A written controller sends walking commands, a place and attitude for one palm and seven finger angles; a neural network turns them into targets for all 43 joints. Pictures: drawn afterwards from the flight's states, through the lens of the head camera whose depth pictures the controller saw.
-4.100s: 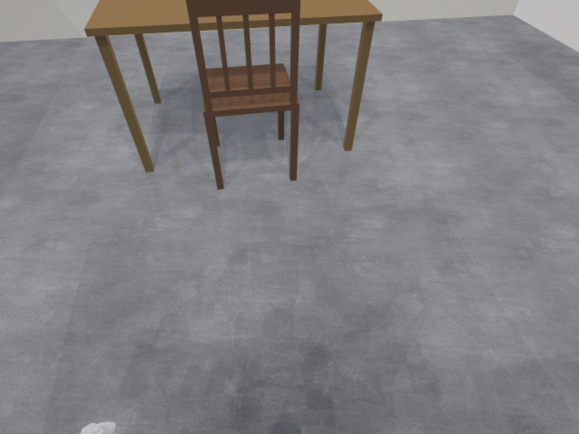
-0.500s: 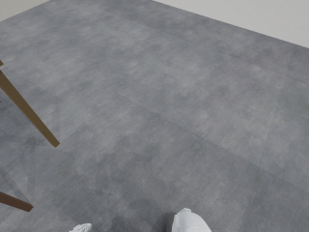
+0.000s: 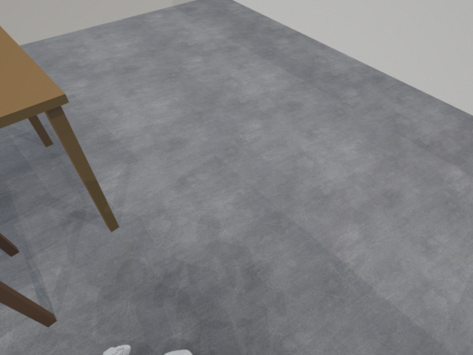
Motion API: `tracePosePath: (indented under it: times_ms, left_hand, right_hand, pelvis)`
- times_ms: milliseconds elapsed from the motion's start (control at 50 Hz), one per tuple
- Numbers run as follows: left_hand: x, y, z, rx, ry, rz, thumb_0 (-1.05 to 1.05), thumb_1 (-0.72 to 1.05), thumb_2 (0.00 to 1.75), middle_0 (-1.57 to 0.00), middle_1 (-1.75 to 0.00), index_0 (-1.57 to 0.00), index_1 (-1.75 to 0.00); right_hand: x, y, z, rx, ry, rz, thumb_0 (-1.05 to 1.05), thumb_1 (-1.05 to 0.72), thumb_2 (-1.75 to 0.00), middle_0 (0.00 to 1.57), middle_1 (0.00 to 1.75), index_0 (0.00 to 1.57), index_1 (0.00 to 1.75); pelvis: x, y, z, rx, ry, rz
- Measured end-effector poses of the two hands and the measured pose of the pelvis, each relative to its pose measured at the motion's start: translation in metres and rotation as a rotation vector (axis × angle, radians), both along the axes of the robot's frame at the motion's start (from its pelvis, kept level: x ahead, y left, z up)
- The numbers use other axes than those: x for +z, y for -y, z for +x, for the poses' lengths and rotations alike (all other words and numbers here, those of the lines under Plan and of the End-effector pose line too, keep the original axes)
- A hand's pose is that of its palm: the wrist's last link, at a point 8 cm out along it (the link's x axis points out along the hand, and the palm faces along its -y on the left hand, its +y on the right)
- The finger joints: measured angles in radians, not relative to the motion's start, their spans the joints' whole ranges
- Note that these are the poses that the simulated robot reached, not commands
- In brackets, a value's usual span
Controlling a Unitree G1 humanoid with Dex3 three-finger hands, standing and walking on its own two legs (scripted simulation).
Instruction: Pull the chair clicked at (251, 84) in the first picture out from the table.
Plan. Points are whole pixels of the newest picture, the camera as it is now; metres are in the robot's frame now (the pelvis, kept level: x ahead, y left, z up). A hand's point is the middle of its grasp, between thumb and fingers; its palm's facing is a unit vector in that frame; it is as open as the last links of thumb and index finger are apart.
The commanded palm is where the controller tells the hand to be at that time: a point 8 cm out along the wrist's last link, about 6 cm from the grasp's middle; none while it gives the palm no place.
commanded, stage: turn to face it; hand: left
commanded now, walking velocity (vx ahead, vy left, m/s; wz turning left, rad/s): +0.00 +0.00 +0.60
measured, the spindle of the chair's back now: out of the picture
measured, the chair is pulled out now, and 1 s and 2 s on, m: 0.00 0.00 0.00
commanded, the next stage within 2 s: take the last steps up to it in 1.32 s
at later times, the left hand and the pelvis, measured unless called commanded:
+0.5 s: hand out of the picture +0.08 +0.17 -0.12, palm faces +0.28 -0.91 -0.31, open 7.4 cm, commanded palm none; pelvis +0.02 -0.06 +0.01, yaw +17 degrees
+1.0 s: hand out of the picture -0.13 +0.15 -0.16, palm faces +0.61 -0.74 -0.28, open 7.4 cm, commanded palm none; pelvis -0.01 -0.05 +0.01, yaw +35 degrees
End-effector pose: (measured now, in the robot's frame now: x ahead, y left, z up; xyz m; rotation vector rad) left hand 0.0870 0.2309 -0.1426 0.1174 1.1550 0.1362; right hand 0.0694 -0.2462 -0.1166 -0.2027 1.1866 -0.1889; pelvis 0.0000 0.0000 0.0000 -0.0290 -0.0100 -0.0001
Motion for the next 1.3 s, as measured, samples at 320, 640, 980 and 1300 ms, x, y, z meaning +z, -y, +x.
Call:
tracePosePath:
  times_ms: [320, 640, 980, 1300]
  left_hand:
    - [0.039, -0.036, -0.028, 0.166, -0.059, 0.121, 0.01, 0.91, 0.89, -0.20, -0.30, -0.20, -0.29]
    - [0.060, 0.051, -0.076, 0.333, 0.002, 0.134, 0.01, 0.90, 0.89, -0.20, -0.30, -0.21, -0.30]
    - [0.012, 0.048, -0.247, 0.668, -0.243, 0.040, 0.01, 0.90, 0.89, -0.20, -0.30, -0.21, -0.30]
    - [0.039, 0.046, -0.201, 0.712, -0.072, 0.095, 0.01, 0.91, 0.89, -0.20, -0.30, -0.20, -0.29]
  right_hand:
    - [0.007, 0.001, 0.044, 0.149, -0.051, 0.022, 0.01, -0.90, -0.89, 0.20, 0.30, 0.21, 0.30]
    - [-0.003, 0.058, 0.105, 0.336, -0.053, 0.045, 0.01, -0.91, -0.89, 0.20, 0.30, 0.20, 0.30]
    - [0.014, -0.062, 0.169, 0.702, 0.084, 0.004, 0.01, -0.91, -0.89, 0.20, 0.30, 0.20, 0.30]
    - [-0.004, -0.057, 0.139, 0.732, -0.039, 0.054, 0.01, -0.90, -0.89, 0.20, 0.30, 0.21, 0.30]
  pelvis:
    - [0.021, 0.013, 0.016, 0.160, -0.030, 0.011]
    - [0.024, 0.075, 0.016, 0.393, -0.007, 0.079]
    - [0.007, 0.047, -0.013, 0.606, -0.023, 0.035]
    - [0.016, 0.059, -0.005, 0.717, -0.020, 0.040]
